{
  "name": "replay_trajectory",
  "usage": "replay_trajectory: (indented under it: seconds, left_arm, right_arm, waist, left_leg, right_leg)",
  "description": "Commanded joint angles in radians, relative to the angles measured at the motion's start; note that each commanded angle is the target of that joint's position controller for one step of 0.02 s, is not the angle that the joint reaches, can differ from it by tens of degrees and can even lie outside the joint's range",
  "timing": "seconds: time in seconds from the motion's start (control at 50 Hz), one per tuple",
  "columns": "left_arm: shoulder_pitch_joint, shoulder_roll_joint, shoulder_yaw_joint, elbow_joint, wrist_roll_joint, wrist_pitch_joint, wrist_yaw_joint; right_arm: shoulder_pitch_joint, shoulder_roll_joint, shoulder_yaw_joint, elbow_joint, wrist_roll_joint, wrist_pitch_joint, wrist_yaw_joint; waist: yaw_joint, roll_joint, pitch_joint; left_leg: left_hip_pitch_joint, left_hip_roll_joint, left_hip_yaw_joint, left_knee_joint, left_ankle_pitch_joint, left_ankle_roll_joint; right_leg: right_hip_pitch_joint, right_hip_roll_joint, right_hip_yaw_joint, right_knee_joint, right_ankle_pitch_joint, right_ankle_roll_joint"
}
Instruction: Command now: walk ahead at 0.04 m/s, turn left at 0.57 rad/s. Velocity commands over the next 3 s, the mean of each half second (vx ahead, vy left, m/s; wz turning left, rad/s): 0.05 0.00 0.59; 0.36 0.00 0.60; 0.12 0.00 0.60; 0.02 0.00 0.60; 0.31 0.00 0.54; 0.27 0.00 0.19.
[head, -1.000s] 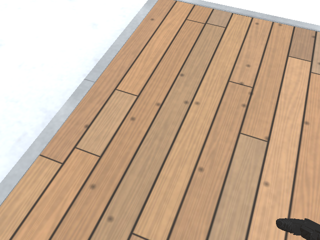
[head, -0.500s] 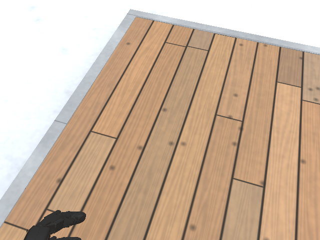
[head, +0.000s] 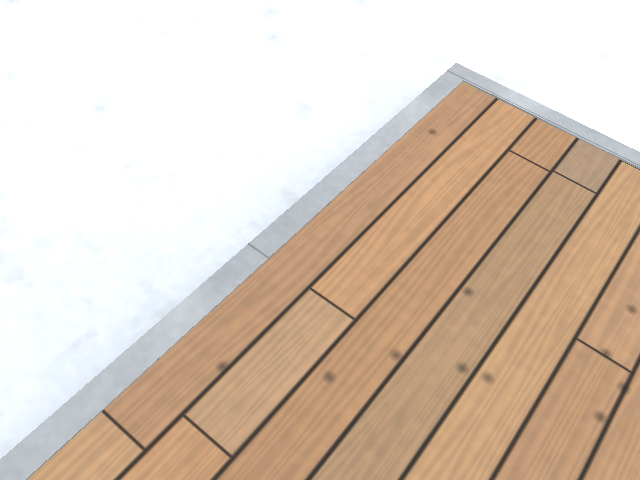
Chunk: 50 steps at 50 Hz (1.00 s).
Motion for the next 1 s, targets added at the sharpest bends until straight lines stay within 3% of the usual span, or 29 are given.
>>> replay_trajectory:
  seconds: [0.02,0.04,0.06,0.1,0.2,0.28,0.36,0.4,0.42,0.44,0.46,0.48,0.5,0.54,0.6,0.68,0.74,0.76,0.78,0.8,0.86,0.88,0.9,0.92,0.94,0.96,0.98,1.0]
  left_arm:
    - [-0.07,0.093,0.026,-0.104,-0.007,-0.007,0.009]
    - [-0.039,0.091,0.03,-0.081,-0.007,-0.005,0.017]
    - [-0.034,0.108,0.037,-0.075,0.003,-0.006,0.024]
    - [-0.017,0.099,0.039,-0.069,0.003,-0.011,0.022]
    - [-0.046,0.056,0.022,-0.082,-0.007,-0.014,0.013]
    - [-0.04,0.065,0.023,-0.086,-0.012,-0.018,0.003]
    - [-0.003,0.073,0.028,-0.09,-0.016,-0.032,-0.013]
    - [0.081,0.072,0.033,-0.069,-0.015,-0.041,-0.02]
    - [0.134,0.109,0.046,-0.057,-0.006,-0.04,-0.016]
    - [0.174,0.174,0.056,-0.058,0.007,-0.033,-0.007]
    - [0.176,0.213,0.064,-0.059,0.033,-0.047,-0.014]
    - [0.107,0.163,0.051,-0.087,0.025,-0.061,-0.005]
    - [0.064,0.126,0.042,-0.093,0.006,-0.066,0.008]
    - [0.081,0.102,0.032,-0.095,-0.009,-0.071,0.025]
    - [0.17,0.099,0.031,-0.082,0.001,-0.084,0.026]
    - [0.228,0.129,0.04,-0.067,0.002,-0.088,0.016]
    - [0.239,0.159,0.05,-0.055,-0.007,-0.087,0.009]
    - [0.249,0.01,-0.009,-0.079,0.092,-0.139,-0.019]
    - [0.234,0.021,-0.008,-0.091,0.087,-0.159,-0.023]
    - [0.224,0.052,-0.003,-0.094,0.077,-0.164,-0.021]
    - [0.31,0.116,0.004,-0.06,0.059,-0.136,-0.014]
    - [0.307,0.136,0.003,-0.053,0.061,-0.122,-0.013]
    - [0.305,0.154,-0.002,-0.045,0.078,-0.115,-0.02]
    - [0.319,0.125,-0.011,-0.038,0.122,-0.123,-0.03]
    - [0.421,-0.055,-0.067,-0.11,0.149,-0.144,-0.034]
    - [0.312,-0.023,-0.071,-0.13,0.105,-0.169,-0.065]
    - [0.062,0.005,-0.053,-0.185,0.051,-0.178,-0.065]
    - [0.013,0.047,-0.039,-0.205,0.049,-0.187,-0.04]
  right_arm:
    - [0.084,-0.223,-0.057,-0.058,-0.02,-0.055,-0.003]
    - [0.029,-0.2,-0.053,-0.065,-0.003,-0.064,-0.003]
    - [-0.015,-0.168,-0.042,-0.073,0.014,-0.062,-0.007]
    - [-0.033,-0.146,-0.029,-0.084,0.011,-0.056,-0.018]
    - [-0.011,-0.166,-0.039,-0.09,0.012,-0.04,-0.03]
    - [-0.029,-0.178,-0.044,-0.1,0.01,-0.027,-0.022]
    - [-0.059,-0.172,-0.044,-0.107,0.02,-0.018,-0.012]
    - [-0.094,-0.16,-0.039,-0.115,0.037,-0.011,-0.017]
    - [-0.076,-0.123,-0.029,-0.115,0.034,-0.011,-0.02]
    - [-0.034,-0.057,-0.013,-0.112,0.026,-0.013,-0.019]
    - [-0.068,-0.126,-0.031,-0.15,0.025,-0.033,-0.019]
    - [-0.079,-0.177,-0.046,-0.141,0.018,-0.042,-0.016]
    - [-0.054,-0.184,-0.053,-0.116,0.016,-0.044,-0.011]
    - [-0.042,-0.142,-0.046,-0.096,0.013,-0.044,-0.004]
    - [-0.082,-0.084,-0.027,-0.112,0.026,-0.058,0.008]
    - [-0.134,-0.056,-0.013,-0.139,0.028,-0.071,0.02]
    - [-0.172,-0.033,0.001,-0.153,0.029,-0.077,0.038]
    - [-0.034,0.021,0.047,-0.069,-0.107,-0.09,0.098]
    - [-0.038,-0.007,0.024,-0.065,-0.094,-0.097,0.118]
    - [-0.071,-0.034,0.019,-0.068,-0.08,-0.105,0.123]
    - [-0.154,-0.025,0.028,-0.089,-0.065,-0.128,0.106]
    - [-0.13,-0.033,0.024,-0.085,-0.051,-0.14,0.101]
    - [-0.059,-0.057,0.012,-0.07,-0.032,-0.157,0.098]
    - [0.088,-0.117,-0.018,-0.032,-0.028,-0.172,0.087]
    - [0.35,-0.228,-0.043,0.002,-0.033,-0.165,0.043]
    - [0.46,-0.201,-0.017,0.03,-0.054,-0.165,0.043]
    - [0.473,-0.197,-0.03,0.091,-0.069,-0.188,0.056]
    - [0.403,-0.196,-0.033,0.098,-0.04,-0.202,0.065]
  waist:
    - [-0.037,0.199,-0.141]
    - [-0.01,0.142,-0.145]
    - [0.001,0.134,-0.145]
    - [0.018,0.154,-0.177]
    - [-0.009,0.148,-0.185]
    - [-0.021,0.174,-0.169]
    - [-0.011,0.192,-0.169]
    - [0.042,0.173,-0.19]
    - [0.05,0.097,-0.197]
    - [0.031,-0.127,-0.181]
    - [0.038,-0.236,-0.087]
    - [0.019,-0.169,-0.031]
    - [0.0,-0.149,-0.008]
    - [0.017,-0.11,-0.012]
    - [0.06,-0.09,-0.013]
    - [0.092,-0.094,0.001]
    - [0.102,-0.098,0.023]
    - [0.08,-0.13,-0.038]
    - [0.07,-0.099,0.02]
    - [0.071,-0.077,0.021]
    - [0.095,-0.095,0.015]
    - [0.06,-0.085,0.009]
    - [-0.004,-0.074,-0.031]
    - [-0.07,-0.017,-0.144]
    - [-0.075,0.22,-0.537]
    - [-0.159,0.178,-0.557]
    - [-0.219,0.14,-0.188]
    - [-0.176,0.174,-0.113]
  left_leg:
    - [0.255,0.3,-0.45,-0.298,0.435,0.284]
    - [0.26,0.254,-0.388,-0.282,0.394,0.23]
    - [0.259,0.236,-0.363,-0.274,0.403,0.2]
    - [0.237,0.198,-0.326,-0.263,0.494,0.196]
    - [0.284,0.175,-0.355,-0.239,0.456,0.201]
    - [0.217,0.164,-0.425,-0.233,0.378,0.209]
    - [0.215,0.141,-0.509,-0.201,0.389,0.193]
    - [0.127,0.08,-0.496,-0.183,0.124,0.142]
    - [-0.015,0.015,-0.434,-0.103,-0.116,0.088]
    - [-0.242,-0.136,-0.23,0.163,-0.343,0.021]
    - [-0.392,-0.12,-0.19,0.33,-0.322,-0.002]
    - [-0.406,-0.055,-0.207,0.426,-0.226,-0.014]
    - [-0.423,-0.045,-0.189,0.461,-0.15,-0.03]
    - [-0.457,-0.021,-0.157,0.534,-0.052,-0.061]
    - [-0.475,0.005,-0.106,0.523,0.041,-0.081]
    - [-0.466,0.042,-0.077,0.36,0.105,-0.099]
    - [-0.381,0.06,-0.034,0.214,0.124,-0.086]
    - [-0.331,0.079,-0.011,0.259,0.111,-0.038]
    - [-0.316,0.08,-0.034,0.23,0.091,-0.007]
    - [-0.303,0.063,-0.002,0.184,0.086,0.013]
    - [-0.253,0.025,0.042,0.038,-0.015,0.057]
    - [-0.159,-0.014,0.078,-0.043,0.06,0.074]
    - [0.044,-0.071,0.106,-0.1,0.188,0.095]
    - [0.331,-0.098,0.061,-0.064,0.236,0.13]
    - [0.937,0.133,-0.319,0.019,0.478,0.366]
    - [1.004,0.315,-0.719,-0.174,0.589,0.44]
    - [0.78,0.29,-0.575,-0.192,0.696,0.315]
    - [0.562,0.27,-0.436,-0.182,0.717,0.308]
  right_leg:
    - [-0.308,0.073,0.191,0.417,-0.159,0.004]
    - [-0.307,0.056,0.21,0.404,-0.079,-0.005]
    - [-0.309,0.05,0.218,0.383,-0.025,-0.003]
    - [-0.242,0.074,0.212,0.4,0.041,0.012]
    - [-0.199,0.099,0.225,0.159,0.071,0.041]
    - [-0.098,0.121,0.23,0.028,0.049,0.036]
    - [-0.021,0.14,0.234,-0.122,0.051,0.012]
    - [0.145,0.139,0.203,-0.338,0.201,-0.024]
    - [0.29,0.032,0.282,-0.395,0.202,-0.07]
    - [0.407,-0.182,0.529,-0.468,0.007,-0.168]
    - [0.284,-0.318,0.787,-0.566,-0.17,-0.299]
    - [0.248,-0.292,0.733,-0.579,-0.239,-0.293]
    - [0.255,-0.23,0.632,-0.578,-0.214,-0.241]
    - [0.302,-0.18,0.501,-0.575,-0.102,-0.198]
    - [0.33,-0.155,0.366,-0.6,0.019,-0.197]
    - [0.368,-0.174,0.265,-0.619,0.136,-0.213]
    - [0.337,-0.184,0.179,-0.622,0.203,-0.208]
    - [0.321,-0.24,0.185,-0.709,0.048,-0.236]
    - [0.303,-0.245,0.184,-0.714,0.049,-0.228]
    - [0.318,-0.232,0.148,-0.707,0.075,-0.222]
    - [0.451,-0.258,0.089,-0.633,0.167,-0.21]
    - [0.436,-0.26,0.059,-0.569,0.283,-0.209]
    - [0.354,-0.24,0.006,-0.432,0.533,-0.208]
    - [0.218,-0.147,-0.092,-0.148,0.721,-0.14]
    - [-0.135,-0.004,-0.081,0.251,0.36,-0.028]
    - [-0.38,0.155,0.103,0.462,-0.142,-0.001]
    - [-0.588,0.121,0.233,0.58,-0.109,-0.023]
    - [-0.565,0.062,0.231,0.663,-0.094,-0.016]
